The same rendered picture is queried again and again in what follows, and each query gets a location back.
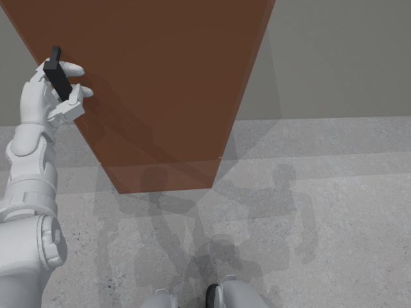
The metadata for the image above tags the left robot upper arm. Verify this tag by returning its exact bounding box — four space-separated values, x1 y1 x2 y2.
0 214 67 308

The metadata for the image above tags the robot right foot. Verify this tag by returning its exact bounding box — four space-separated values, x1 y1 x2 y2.
205 284 218 308

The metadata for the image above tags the robot left forearm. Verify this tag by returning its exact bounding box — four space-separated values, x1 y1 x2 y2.
0 123 58 224

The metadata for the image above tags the left robot hand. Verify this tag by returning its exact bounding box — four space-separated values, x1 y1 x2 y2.
20 58 94 135

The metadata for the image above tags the handle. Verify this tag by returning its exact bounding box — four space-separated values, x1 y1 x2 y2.
43 46 82 116

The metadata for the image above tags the cupboard door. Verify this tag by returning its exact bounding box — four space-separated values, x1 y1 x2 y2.
1 0 268 167

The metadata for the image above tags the right robot shin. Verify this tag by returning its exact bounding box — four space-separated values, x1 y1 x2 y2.
214 275 237 308

